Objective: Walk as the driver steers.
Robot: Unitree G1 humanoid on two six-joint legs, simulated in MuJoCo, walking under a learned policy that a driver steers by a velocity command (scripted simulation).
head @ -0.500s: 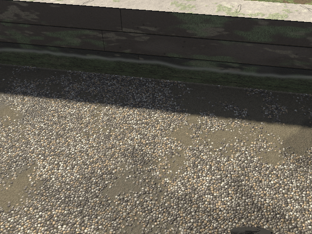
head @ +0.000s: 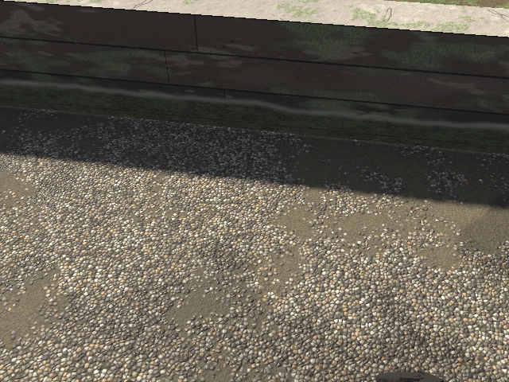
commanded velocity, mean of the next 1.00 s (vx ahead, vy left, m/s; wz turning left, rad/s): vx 0.27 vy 0.00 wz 0.00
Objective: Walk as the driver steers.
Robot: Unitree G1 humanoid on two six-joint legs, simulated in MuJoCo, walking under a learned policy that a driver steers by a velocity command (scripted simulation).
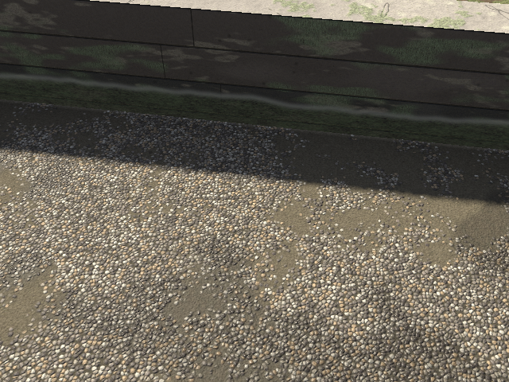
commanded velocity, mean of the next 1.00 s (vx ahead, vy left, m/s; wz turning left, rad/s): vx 0.43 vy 0.00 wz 0.00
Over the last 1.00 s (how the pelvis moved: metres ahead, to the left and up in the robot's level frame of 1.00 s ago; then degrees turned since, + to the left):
0.01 0.01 0.02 0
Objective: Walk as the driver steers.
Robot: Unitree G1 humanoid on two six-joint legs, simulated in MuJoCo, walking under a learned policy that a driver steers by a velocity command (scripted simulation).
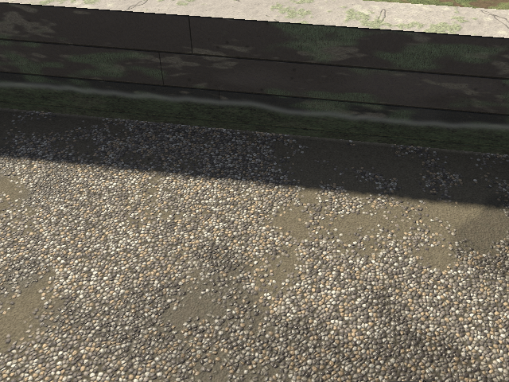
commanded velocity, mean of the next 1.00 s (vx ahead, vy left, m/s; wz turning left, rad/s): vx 0.50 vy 0.00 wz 0.00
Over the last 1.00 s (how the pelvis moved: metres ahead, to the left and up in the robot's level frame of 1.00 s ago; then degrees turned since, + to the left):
-0.01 0.00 -0.02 0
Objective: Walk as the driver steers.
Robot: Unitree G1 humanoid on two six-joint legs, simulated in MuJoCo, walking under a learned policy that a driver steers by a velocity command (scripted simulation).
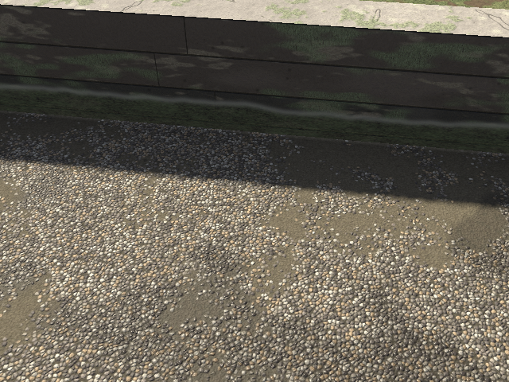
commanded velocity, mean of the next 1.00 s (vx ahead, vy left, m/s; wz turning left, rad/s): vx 0.38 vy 0.00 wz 0.00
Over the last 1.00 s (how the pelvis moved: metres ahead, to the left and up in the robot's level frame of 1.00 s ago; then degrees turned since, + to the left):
0.00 0.00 0.00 -1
